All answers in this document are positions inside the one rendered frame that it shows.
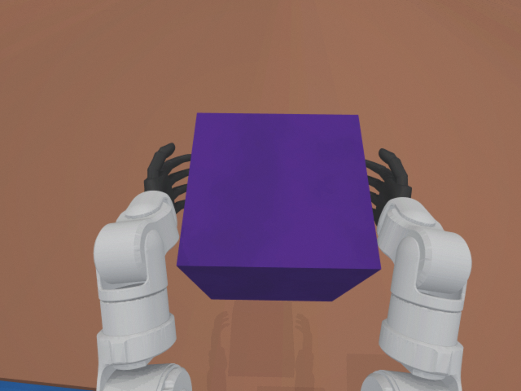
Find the right robot upper arm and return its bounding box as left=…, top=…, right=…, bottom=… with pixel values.
left=361, top=370, right=450, bottom=391

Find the robot left forearm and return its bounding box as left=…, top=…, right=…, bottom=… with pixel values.
left=94, top=191, right=179, bottom=391

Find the left robot hand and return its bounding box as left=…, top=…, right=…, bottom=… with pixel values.
left=144, top=143, right=191, bottom=214

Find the robot right forearm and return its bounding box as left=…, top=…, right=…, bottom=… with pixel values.
left=377, top=197, right=472, bottom=391

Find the carton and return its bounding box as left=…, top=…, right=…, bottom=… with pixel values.
left=177, top=112, right=381, bottom=301

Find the left robot upper arm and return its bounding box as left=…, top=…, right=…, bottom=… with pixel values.
left=103, top=363, right=192, bottom=391

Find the right robot hand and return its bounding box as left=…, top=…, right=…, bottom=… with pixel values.
left=365, top=148, right=412, bottom=226

